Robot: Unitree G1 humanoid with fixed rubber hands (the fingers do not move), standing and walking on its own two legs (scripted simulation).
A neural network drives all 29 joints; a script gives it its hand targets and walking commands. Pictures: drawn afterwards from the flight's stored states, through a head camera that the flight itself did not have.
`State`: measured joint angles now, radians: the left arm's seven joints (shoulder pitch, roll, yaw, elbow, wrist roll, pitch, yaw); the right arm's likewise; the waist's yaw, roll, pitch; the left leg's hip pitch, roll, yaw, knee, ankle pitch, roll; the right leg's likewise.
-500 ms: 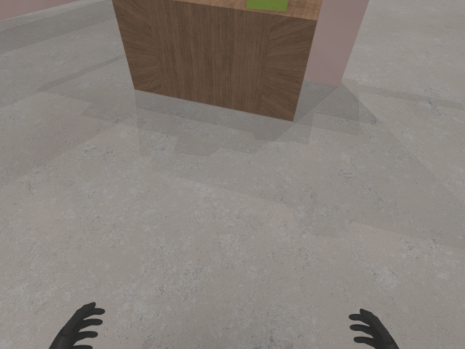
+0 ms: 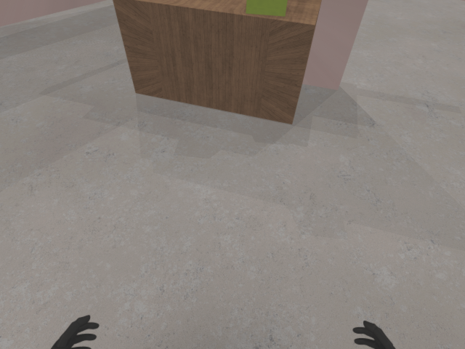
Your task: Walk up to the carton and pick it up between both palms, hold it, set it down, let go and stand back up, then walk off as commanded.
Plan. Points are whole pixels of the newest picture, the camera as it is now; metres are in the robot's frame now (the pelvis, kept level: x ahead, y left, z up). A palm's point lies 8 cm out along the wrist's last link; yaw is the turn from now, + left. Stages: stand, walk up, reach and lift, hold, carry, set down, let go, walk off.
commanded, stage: stand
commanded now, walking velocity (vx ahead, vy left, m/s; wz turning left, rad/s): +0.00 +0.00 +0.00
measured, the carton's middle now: out of the picture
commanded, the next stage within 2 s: walk up in 0.60 s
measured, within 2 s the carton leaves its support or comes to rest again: neither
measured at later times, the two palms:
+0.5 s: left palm out of the picture +0.08 +0.29 -0.10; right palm out of the picture +0.09 -0.27 -0.10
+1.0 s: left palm out of the picture +0.09 +0.30 -0.08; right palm out of the picture +0.09 -0.31 -0.08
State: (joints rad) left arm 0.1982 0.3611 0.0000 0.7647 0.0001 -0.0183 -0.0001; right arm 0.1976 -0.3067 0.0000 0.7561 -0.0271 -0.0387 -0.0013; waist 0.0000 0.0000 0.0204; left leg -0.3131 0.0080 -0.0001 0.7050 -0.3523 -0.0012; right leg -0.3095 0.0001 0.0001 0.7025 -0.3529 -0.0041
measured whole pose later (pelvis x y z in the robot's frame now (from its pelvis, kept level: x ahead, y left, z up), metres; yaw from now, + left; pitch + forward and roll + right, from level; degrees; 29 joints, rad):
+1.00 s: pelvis +0.00 -0.01 +0.01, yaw -1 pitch -1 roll +0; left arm 0.21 0.44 0.00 0.89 0.00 -0.04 -0.06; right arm 0.20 -0.38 0.00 0.88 -0.03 -0.08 0.03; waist 0.00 0.00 0.00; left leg -0.29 0.03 0.00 0.61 -0.39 0.05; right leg -0.40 0.00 0.00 0.82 -0.48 -0.02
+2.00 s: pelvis +0.43 -0.12 -0.02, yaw -2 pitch -1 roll +1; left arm 0.10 0.45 0.00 0.80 0.00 -0.11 -0.04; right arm 0.29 -0.46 0.00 0.85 -0.02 -0.06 0.02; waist 0.00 0.02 0.05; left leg -0.03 0.00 0.02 0.65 -0.59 0.00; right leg -0.63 0.00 -0.01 0.89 -0.29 -0.04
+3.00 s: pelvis +0.90 -0.01 -0.01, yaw +3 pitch +1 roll +1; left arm 0.27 0.41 0.00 0.83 0.00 -0.06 -0.03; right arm 0.26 -0.45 0.00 0.83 -0.02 -0.07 0.01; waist 0.00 -0.04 0.03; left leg -0.09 -0.13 0.02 0.63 -0.56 0.10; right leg -0.60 0.04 0.00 0.77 -0.11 -0.03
